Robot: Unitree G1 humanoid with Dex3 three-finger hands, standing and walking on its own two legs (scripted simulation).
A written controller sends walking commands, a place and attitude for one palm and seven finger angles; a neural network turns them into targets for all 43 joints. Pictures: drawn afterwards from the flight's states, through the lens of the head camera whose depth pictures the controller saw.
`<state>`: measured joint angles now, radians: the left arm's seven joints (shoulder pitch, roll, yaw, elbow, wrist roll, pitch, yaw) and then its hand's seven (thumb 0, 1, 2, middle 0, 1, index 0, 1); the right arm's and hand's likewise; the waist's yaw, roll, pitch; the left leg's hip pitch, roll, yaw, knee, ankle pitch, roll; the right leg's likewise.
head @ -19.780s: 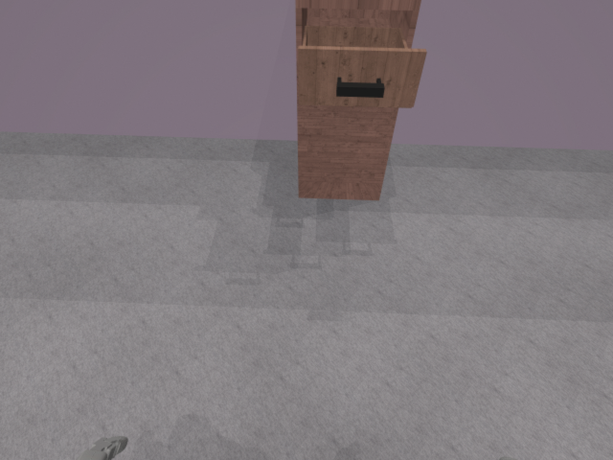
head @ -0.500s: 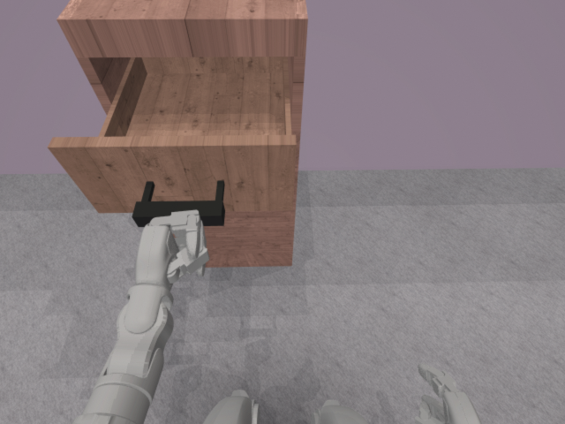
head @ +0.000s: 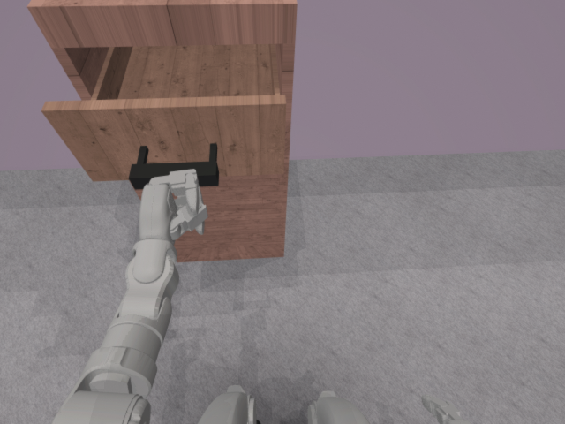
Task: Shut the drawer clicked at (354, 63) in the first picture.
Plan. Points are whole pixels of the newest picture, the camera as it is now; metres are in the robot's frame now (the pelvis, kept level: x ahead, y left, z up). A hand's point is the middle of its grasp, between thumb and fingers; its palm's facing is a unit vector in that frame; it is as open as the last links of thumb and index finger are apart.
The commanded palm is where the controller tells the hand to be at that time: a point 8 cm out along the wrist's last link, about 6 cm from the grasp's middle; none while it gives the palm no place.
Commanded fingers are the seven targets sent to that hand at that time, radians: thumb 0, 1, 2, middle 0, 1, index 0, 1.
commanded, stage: push the drawer shut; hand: left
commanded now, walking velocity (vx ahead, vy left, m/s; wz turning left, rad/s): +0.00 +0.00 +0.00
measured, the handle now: (177, 163) +0.49 +0.16 +0.05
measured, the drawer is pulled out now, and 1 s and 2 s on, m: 0.14 0.01 0.00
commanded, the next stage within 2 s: pull the fist back off the drawer in 1.56 s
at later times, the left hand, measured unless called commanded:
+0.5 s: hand (206, 174) +0.47 +0.11 +0.05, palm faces +0.05 -1.00 -0.05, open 3.2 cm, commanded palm +0.45 +0.17 +0.05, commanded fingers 0.00 0.90 0.90 -1.40 -1.60 -1.40 -1.60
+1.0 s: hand (204, 140) +0.54 +0.12 +0.05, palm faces +0.04 -1.00 -0.03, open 3.2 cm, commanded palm +0.52 +0.17 +0.05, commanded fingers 0.00 0.90 0.90 -1.40 -1.60 -1.40 -1.60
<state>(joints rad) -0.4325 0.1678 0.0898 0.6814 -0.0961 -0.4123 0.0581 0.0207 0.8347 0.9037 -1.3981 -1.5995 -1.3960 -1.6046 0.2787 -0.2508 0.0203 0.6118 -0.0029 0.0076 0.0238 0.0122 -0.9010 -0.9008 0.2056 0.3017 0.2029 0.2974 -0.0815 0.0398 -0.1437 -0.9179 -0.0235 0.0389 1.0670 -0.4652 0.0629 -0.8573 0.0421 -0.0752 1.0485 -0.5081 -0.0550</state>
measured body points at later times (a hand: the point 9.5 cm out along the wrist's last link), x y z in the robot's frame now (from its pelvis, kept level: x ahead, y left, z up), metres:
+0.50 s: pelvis -0.01 -0.01 -0.01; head +0.11 -0.01 +0.43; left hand +0.46 +0.17 +0.05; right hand +0.04 -0.26 -0.13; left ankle +0.02 +0.08 -0.66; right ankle +0.00 -0.09 -0.66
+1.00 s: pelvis +0.01 +0.00 -0.01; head +0.15 +0.00 +0.41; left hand +0.53 +0.18 +0.05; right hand -0.01 -0.26 -0.13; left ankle +0.02 +0.08 -0.66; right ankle +0.00 -0.09 -0.66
